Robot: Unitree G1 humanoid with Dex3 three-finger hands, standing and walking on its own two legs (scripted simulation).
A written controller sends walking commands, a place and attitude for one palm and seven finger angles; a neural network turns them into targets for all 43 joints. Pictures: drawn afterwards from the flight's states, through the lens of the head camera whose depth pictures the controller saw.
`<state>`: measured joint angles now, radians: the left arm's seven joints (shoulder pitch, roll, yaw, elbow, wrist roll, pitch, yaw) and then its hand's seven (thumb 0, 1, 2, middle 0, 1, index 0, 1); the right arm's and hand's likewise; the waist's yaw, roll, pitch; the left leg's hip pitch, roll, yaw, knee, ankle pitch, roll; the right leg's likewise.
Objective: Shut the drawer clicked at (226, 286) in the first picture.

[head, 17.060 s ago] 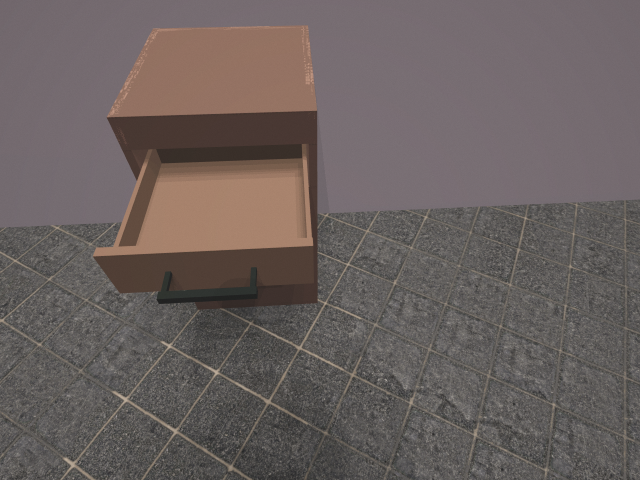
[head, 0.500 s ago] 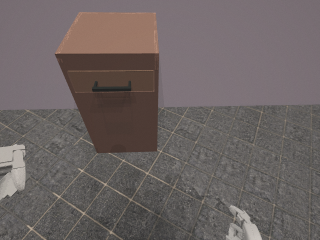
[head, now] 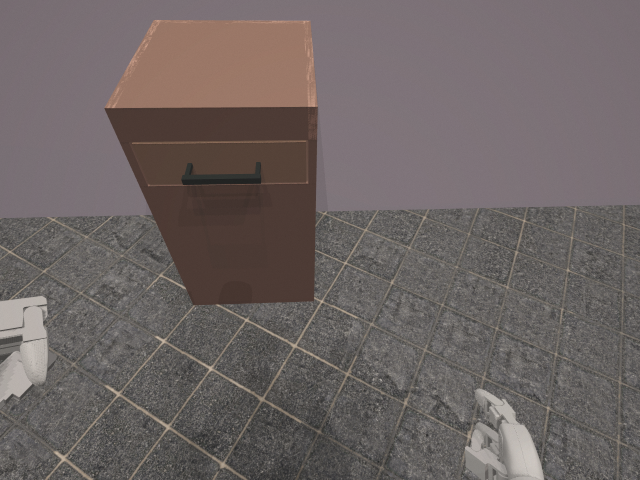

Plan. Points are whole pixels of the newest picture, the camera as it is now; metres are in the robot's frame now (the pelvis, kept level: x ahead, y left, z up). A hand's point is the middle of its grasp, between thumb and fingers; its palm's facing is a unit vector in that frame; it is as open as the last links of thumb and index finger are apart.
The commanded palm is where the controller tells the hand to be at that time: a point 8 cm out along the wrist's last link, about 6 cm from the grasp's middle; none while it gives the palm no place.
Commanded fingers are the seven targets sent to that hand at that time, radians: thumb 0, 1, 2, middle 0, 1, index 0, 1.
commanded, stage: let the arm hang, fingers relaxed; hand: left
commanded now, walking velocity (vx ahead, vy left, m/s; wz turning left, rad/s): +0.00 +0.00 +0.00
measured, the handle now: (223, 173) +0.76 +0.25 -0.12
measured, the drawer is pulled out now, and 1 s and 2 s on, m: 0.00 0.00 0.00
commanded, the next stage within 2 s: look to check the result in 1.12 s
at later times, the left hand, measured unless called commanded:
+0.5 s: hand out of the picture -0.06 +0.21 -0.17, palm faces +0.06 -0.97 -0.23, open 4.3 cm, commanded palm none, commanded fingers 0.00 0.90 0.90 -0.40 -0.52 -0.40 -0.52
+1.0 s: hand out of the picture -0.05 +0.16 -0.17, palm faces +0.05 -0.98 -0.19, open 7.3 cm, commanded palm none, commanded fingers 0.00 0.90 0.90 -0.20 -0.30 -0.20 -0.30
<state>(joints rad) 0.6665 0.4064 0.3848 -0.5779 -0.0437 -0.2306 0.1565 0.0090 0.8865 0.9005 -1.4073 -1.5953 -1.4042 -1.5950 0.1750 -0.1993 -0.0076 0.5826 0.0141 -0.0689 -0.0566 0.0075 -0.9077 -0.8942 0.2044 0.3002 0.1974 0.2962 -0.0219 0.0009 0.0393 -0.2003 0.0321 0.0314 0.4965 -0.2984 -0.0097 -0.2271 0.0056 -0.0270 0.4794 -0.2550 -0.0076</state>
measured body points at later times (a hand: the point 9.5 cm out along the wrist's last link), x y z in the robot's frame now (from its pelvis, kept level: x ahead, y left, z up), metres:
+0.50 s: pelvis -0.04 +0.01 +0.00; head -0.03 +0.02 +0.45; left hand -0.06 +0.26 -0.15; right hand -0.04 -0.22 -0.15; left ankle -0.02 +0.12 -0.74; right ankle +0.00 -0.11 -0.74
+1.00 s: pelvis -0.04 -0.01 +0.00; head -0.03 -0.01 +0.45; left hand -0.05 +0.21 -0.16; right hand -0.07 -0.21 -0.16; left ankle -0.02 +0.12 -0.74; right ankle +0.00 -0.11 -0.74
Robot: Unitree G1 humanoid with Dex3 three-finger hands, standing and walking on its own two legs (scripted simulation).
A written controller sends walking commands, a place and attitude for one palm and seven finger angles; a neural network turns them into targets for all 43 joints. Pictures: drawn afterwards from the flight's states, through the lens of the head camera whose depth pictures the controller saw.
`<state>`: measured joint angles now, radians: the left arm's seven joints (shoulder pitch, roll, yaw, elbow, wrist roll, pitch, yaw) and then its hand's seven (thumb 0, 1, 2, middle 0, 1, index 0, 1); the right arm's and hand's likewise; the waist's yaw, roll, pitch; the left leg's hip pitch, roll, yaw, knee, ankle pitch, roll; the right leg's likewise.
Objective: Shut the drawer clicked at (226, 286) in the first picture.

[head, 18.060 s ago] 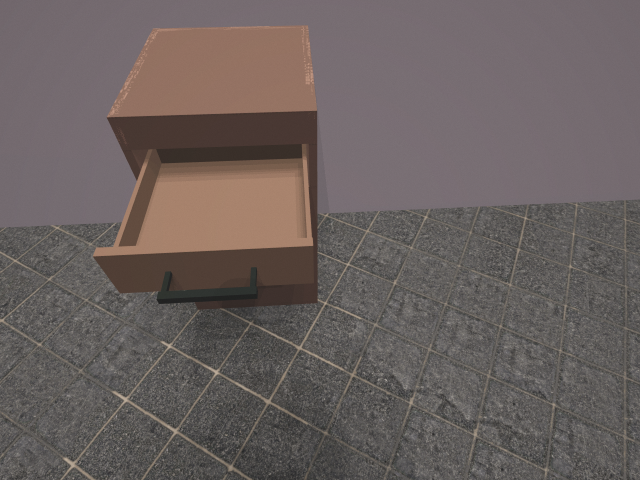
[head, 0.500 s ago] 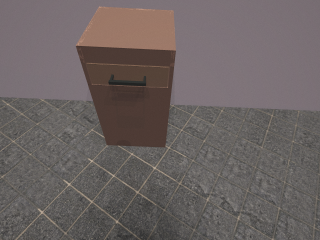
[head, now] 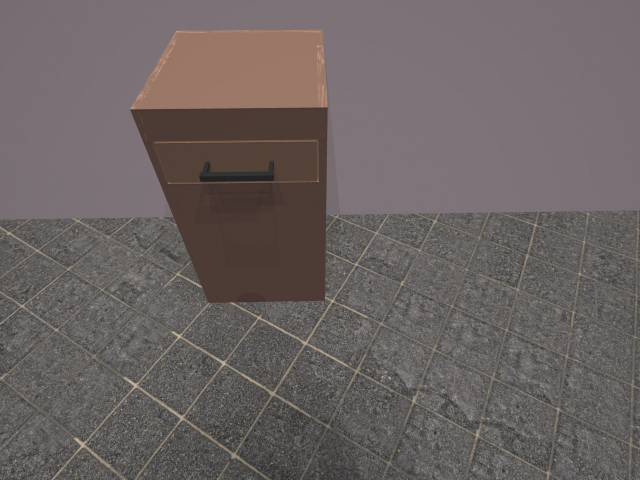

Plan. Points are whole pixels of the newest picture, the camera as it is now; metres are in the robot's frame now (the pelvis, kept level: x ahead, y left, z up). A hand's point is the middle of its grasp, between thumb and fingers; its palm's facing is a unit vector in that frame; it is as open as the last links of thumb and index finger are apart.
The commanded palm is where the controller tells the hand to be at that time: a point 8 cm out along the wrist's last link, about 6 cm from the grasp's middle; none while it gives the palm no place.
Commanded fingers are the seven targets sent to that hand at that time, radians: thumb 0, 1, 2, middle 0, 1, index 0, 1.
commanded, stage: let the arm hang, fingers relaxed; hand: left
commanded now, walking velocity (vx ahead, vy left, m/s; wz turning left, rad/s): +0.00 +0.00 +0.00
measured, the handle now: (238, 171) +0.80 +0.25 -0.13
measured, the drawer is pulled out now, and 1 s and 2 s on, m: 0.00 0.00 0.00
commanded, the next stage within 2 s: look to check the result in 0.12 s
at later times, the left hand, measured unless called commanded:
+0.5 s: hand out of the picture +0.01 +0.15 -0.17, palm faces +0.06 -0.98 -0.19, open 7.4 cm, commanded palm none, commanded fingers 0.00 0.90 0.90 -0.20 -0.30 -0.20 -0.30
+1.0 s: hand out of the picture +0.02 +0.14 -0.17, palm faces +0.06 -0.98 -0.19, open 7.4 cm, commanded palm none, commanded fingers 0.00 0.90 0.90 -0.20 -0.30 -0.20 -0.30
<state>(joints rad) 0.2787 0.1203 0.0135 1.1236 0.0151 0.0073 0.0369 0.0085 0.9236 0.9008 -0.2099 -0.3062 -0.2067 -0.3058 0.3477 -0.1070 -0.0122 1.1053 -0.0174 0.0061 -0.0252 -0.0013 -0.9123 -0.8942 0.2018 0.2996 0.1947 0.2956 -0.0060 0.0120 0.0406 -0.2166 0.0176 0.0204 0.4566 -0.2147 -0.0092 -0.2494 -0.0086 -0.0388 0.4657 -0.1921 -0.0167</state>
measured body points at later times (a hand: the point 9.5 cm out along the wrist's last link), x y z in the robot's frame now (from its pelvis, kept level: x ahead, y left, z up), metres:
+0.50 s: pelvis +0.02 -0.01 +0.00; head +0.04 -0.02 +0.45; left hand +0.01 +0.20 -0.16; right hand +0.00 -0.21 -0.17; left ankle +0.02 +0.13 -0.74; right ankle +0.04 -0.11 -0.74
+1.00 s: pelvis +0.03 -0.02 +0.00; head +0.05 -0.03 +0.45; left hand +0.02 +0.19 -0.16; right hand +0.01 -0.22 -0.17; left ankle +0.02 +0.13 -0.74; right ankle +0.04 -0.11 -0.74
